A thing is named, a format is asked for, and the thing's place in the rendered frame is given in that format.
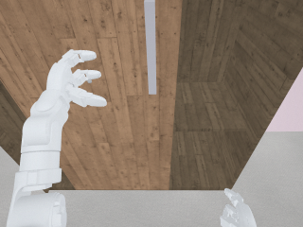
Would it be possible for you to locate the handle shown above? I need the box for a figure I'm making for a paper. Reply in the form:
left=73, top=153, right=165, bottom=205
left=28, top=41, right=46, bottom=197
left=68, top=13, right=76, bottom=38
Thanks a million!
left=144, top=0, right=157, bottom=95

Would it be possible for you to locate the left robot hand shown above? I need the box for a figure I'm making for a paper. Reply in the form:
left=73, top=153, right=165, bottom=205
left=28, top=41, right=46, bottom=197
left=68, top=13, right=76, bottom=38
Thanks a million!
left=46, top=49, right=107, bottom=107

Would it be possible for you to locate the left robot forearm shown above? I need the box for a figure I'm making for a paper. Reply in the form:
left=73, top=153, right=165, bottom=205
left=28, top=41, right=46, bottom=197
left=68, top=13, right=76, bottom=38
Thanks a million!
left=6, top=89, right=70, bottom=227

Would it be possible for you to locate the wardrobe door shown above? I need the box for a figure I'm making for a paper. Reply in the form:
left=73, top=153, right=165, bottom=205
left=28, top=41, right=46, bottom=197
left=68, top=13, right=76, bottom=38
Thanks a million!
left=0, top=0, right=183, bottom=190
left=0, top=80, right=71, bottom=183

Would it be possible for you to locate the right robot hand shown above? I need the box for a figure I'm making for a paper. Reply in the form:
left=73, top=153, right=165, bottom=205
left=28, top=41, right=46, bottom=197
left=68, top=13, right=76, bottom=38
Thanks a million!
left=220, top=188, right=257, bottom=227

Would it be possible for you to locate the robot left upper arm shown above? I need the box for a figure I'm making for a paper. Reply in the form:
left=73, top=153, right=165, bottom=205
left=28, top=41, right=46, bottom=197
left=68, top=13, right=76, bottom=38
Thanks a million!
left=9, top=192, right=67, bottom=227

